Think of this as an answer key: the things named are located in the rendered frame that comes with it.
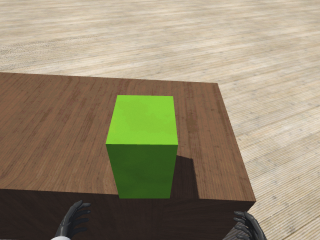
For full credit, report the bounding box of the left robot hand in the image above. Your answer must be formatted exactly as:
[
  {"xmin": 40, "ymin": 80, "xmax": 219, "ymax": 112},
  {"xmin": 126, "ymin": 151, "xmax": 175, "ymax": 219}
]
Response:
[{"xmin": 54, "ymin": 200, "xmax": 91, "ymax": 239}]

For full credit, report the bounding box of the right robot hand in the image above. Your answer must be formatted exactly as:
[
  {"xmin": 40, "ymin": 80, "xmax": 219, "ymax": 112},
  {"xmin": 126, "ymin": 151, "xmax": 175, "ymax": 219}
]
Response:
[{"xmin": 233, "ymin": 211, "xmax": 267, "ymax": 240}]

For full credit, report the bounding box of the pedestal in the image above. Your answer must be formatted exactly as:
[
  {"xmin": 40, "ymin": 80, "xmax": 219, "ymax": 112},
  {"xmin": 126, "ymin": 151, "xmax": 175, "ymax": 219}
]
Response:
[{"xmin": 0, "ymin": 72, "xmax": 256, "ymax": 240}]

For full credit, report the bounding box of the carton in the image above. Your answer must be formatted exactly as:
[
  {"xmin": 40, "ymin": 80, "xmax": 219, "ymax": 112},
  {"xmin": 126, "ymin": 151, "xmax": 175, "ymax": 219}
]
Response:
[{"xmin": 105, "ymin": 95, "xmax": 178, "ymax": 199}]

